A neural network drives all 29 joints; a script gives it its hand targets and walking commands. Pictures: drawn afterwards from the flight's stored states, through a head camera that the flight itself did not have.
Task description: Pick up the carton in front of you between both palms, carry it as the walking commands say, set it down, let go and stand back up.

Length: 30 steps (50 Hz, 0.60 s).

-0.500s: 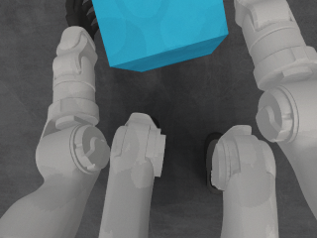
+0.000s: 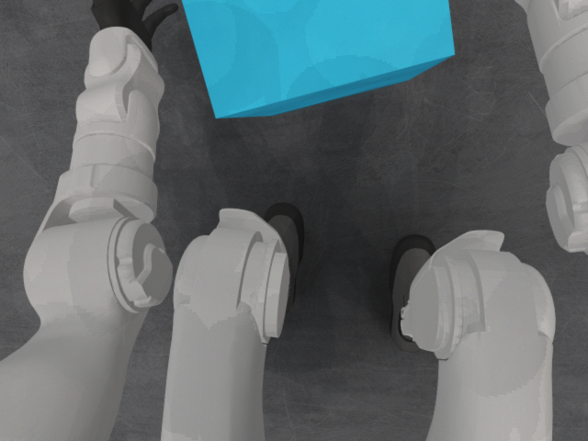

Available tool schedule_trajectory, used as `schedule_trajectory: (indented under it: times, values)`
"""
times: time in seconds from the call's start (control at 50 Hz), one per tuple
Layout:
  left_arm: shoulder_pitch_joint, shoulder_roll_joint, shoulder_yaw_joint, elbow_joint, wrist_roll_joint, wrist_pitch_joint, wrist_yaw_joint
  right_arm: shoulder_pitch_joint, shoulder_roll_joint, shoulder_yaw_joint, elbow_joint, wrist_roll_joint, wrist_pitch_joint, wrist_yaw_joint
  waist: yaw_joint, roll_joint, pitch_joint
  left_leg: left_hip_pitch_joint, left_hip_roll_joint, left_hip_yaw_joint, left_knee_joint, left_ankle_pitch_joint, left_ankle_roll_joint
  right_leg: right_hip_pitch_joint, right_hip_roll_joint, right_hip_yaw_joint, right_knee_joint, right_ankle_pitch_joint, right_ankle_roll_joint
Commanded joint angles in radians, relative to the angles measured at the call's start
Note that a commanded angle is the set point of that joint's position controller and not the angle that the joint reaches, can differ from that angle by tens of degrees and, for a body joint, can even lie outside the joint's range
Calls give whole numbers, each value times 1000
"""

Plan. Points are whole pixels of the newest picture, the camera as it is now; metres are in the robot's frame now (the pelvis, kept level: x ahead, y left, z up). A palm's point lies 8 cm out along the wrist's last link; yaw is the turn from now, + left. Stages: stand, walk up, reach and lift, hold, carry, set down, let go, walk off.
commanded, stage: set down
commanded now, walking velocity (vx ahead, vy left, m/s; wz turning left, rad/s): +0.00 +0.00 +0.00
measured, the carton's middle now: (315, 4) +0.54 +0.07 -0.25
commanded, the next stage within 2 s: let go in 0.98 s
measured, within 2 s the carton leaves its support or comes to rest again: neither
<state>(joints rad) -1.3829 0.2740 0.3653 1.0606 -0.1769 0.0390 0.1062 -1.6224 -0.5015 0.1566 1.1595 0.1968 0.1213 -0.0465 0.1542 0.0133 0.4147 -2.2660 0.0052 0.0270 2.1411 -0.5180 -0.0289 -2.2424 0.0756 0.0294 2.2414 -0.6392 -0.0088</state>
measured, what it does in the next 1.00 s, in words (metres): rises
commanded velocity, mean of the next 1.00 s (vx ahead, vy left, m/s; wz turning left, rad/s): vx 0.00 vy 0.00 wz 0.00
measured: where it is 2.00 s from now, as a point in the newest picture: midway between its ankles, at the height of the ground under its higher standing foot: (343, 294)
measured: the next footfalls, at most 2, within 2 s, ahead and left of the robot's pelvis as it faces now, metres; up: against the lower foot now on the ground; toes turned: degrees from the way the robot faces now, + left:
none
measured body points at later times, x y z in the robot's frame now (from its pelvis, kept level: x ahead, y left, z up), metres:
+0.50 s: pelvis +0.01 +0.00 +0.10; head +0.35 +0.01 +0.39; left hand +0.52 +0.26 -0.01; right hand +0.62 -0.12 -0.01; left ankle +0.13 +0.12 -0.34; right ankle +0.09 -0.11 -0.34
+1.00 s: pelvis +0.03 +0.00 +0.24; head +0.35 +0.00 +0.56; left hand +0.51 +0.26 +0.14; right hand +0.62 -0.13 +0.14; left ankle +0.13 +0.12 -0.34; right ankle +0.09 -0.11 -0.34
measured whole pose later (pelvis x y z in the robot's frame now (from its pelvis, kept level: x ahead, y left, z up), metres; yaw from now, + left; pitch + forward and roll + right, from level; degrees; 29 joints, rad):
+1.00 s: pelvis +0.03 +0.00 +0.24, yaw -1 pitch +47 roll +1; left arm -1.03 0.13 0.42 0.69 -0.03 0.21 0.08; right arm -1.33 -0.39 -0.16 1.03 -0.06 0.24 0.05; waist 0.17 -0.05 -0.05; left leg -1.73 -0.02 -0.02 1.24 -0.33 -0.03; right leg -1.70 0.06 0.04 1.31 -0.43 -0.01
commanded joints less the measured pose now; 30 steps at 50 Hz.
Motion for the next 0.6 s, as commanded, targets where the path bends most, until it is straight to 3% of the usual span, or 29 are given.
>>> schedule_trajectory:
  times: [0.0, 0.1, 0.2, 0.3, 0.48, 0.58]
  values:
    - [-179, 158, -17, -177, -35, -2, 26, -339, -73, -21, -147, -6, -4, -4, 117, -220, -1433, 740, -21, 46, -133, 497, -18, 647, -35, -9, -199, 355, 22]
    - [-155, 130, -49, -340, -46, 66, 64, -310, -101, -88, -210, -45, 48, -16, 79, -182, -1587, 900, -53, 62, -207, 479, -17, 665, -9, -50, -275, 289, 6]
    - [-102, 46, -43, -306, 1, 115, 70, -226, -78, -173, -120, -97, 74, 10, 53, -133, -1358, 805, -60, 56, -309, 342, -29, 512, -9, -48, -379, 171, -13]
    - [-75, 10, -7, -308, 59, 116, 58, -178, -61, -221, -75, -144, 61, 38, 51, -110, -1313, 787, -61, 52, -386, 342, -36, 477, -3, -46, -462, 180, -14]
    - [-17, 29, 26, -407, 77, 142, 42, -181, -46, -223, -191, -166, 86, 49, 88, -203, -1516, 839, -66, 74, -531, 430, -34, 749, 17, -46, -601, 302, 7]
    - [33, 37, 30, -459, 69, 168, 30, -154, -36, -227, -263, -177, 117, 48, 90, -249, -1596, 863, -71, 85, -618, 480, -32, 913, 22, -42, -683, 394, 18]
